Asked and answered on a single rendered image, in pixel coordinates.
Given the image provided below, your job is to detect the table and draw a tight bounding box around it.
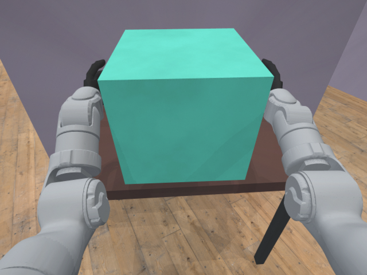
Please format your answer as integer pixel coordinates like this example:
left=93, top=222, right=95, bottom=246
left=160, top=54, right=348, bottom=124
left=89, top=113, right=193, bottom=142
left=40, top=105, right=290, bottom=265

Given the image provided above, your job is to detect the robot left forearm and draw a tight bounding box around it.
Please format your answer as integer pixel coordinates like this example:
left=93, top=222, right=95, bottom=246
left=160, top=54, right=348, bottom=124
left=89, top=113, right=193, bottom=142
left=37, top=87, right=104, bottom=227

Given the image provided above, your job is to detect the right robot hand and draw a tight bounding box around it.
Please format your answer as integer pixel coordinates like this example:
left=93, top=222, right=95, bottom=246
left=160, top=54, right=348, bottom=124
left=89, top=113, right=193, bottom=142
left=262, top=59, right=283, bottom=90

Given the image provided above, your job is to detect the robot right upper arm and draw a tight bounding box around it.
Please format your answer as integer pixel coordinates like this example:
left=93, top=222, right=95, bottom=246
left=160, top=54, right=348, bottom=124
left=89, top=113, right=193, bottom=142
left=284, top=171, right=367, bottom=275

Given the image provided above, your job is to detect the carton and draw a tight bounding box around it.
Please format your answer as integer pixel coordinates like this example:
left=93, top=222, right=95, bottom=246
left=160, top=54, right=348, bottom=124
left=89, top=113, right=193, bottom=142
left=97, top=28, right=274, bottom=184

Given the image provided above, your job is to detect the robot right forearm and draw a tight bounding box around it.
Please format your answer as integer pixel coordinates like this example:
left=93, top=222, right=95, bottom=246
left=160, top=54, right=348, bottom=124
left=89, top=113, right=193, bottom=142
left=264, top=88, right=363, bottom=214

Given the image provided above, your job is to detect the left robot hand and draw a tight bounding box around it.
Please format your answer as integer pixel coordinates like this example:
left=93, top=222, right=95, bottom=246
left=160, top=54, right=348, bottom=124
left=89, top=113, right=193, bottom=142
left=84, top=60, right=106, bottom=105

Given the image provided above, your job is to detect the robot left upper arm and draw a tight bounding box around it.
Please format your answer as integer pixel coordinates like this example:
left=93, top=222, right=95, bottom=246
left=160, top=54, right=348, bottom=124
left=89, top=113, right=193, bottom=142
left=0, top=178, right=110, bottom=275

